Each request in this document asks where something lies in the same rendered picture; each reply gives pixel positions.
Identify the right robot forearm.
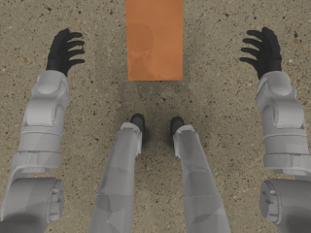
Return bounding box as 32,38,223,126
255,71,311,182

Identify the left robot thigh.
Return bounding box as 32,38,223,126
87,127,142,233

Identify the left robot shin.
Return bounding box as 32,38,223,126
115,122,141,138

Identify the carton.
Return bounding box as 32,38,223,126
124,0,184,82

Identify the left robot upper arm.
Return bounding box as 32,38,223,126
0,177,64,233

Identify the right robot upper arm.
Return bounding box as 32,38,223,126
259,178,311,233

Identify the robot left hand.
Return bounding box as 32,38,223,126
46,28,85,78

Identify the left robot forearm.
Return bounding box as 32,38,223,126
0,70,70,221

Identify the robot right hand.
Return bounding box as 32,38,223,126
239,26,282,80

